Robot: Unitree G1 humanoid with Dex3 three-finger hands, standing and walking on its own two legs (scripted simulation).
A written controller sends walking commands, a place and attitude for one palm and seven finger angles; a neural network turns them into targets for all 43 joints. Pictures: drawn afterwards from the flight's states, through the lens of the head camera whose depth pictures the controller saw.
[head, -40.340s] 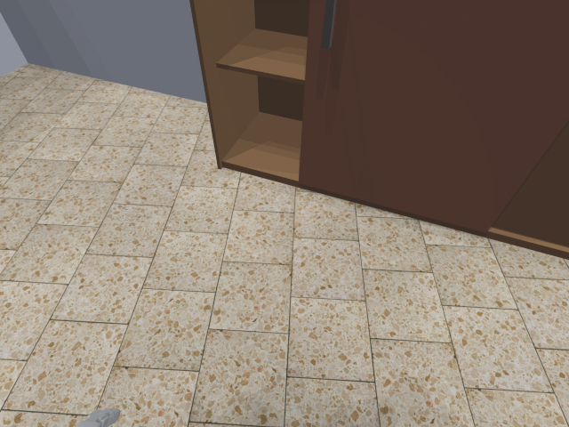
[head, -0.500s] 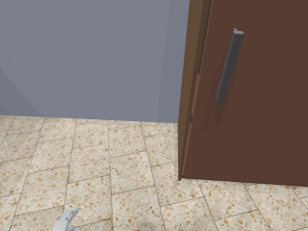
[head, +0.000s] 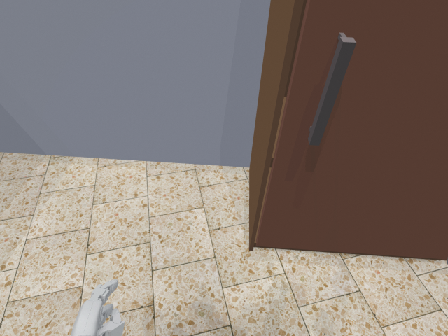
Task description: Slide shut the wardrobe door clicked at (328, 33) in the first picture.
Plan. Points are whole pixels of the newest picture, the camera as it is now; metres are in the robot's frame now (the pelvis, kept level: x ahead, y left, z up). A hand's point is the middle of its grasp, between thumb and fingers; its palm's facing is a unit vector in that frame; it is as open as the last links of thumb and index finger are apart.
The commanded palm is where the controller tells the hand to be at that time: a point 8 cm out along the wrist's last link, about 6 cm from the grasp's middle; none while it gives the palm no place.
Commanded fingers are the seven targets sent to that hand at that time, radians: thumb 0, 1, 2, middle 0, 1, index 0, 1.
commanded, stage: stop stepping back and stand still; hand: right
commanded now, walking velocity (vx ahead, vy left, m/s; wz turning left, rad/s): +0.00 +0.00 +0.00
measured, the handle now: (326, 94) +0.64 -0.21 +0.13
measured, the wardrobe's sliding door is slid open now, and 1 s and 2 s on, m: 0.01 0.01 0.01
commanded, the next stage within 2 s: let the arm hang, fingers relaxed in 0.28 s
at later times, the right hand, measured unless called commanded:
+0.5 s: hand (405, 295) +0.21 -0.29 +0.01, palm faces +0.16 +0.87 -0.47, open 7.4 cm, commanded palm none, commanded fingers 0.00 -0.90 -0.90 0.20 0.30 0.20 0.30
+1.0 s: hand out of the picture -0.08 -0.20 -0.16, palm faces +0.00 +0.98 -0.22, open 7.3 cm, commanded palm none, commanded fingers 0.00 -0.90 -0.90 0.20 0.30 0.20 0.30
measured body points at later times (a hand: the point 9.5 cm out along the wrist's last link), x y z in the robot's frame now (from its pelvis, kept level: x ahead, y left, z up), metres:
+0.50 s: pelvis +0.00 -0.03 +0.00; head -0.01 -0.01 +0.45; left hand +0.17 +0.22 -0.11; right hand +0.20 -0.33 +0.04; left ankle -0.01 +0.11 -0.73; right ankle +0.03 -0.12 -0.73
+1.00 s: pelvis -0.01 -0.02 +0.01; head +0.01 -0.01 +0.46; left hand -0.04 +0.20 -0.15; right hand -0.07 -0.25 -0.14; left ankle -0.01 +0.11 -0.73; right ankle +0.03 -0.12 -0.73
